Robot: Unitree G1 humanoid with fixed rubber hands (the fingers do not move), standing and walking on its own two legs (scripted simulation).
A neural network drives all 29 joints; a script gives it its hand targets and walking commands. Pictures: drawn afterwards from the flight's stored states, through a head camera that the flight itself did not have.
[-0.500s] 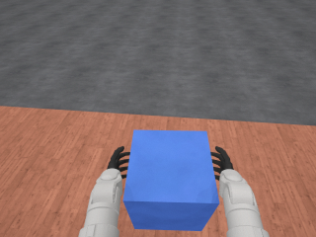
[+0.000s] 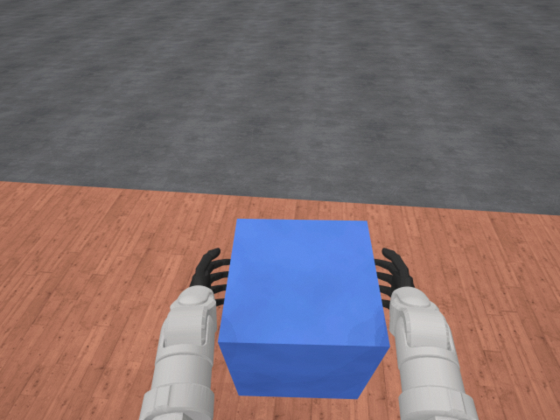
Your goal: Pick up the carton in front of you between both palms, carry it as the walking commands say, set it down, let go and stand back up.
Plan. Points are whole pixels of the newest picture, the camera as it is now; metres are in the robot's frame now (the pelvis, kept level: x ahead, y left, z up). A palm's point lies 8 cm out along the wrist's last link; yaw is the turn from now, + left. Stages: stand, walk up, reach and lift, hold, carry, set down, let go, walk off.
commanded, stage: reach and lift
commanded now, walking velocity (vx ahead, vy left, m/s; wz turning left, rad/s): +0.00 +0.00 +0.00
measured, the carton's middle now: (299, 312) +0.31 +0.00 -0.05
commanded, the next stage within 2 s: hold in 0.44 s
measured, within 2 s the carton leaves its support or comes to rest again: neither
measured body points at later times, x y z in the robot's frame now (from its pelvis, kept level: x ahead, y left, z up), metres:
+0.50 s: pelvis +0.01 +0.00 +0.00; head -0.03 +0.00 +0.45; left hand +0.31 +0.15 +0.03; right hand +0.31 -0.15 +0.04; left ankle +0.02 +0.13 -0.74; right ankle +0.02 -0.13 -0.74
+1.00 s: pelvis +0.00 +0.00 +0.00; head -0.05 +0.00 +0.45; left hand +0.30 +0.15 +0.05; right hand +0.30 -0.15 +0.05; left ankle +0.02 +0.13 -0.74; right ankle +0.02 -0.13 -0.74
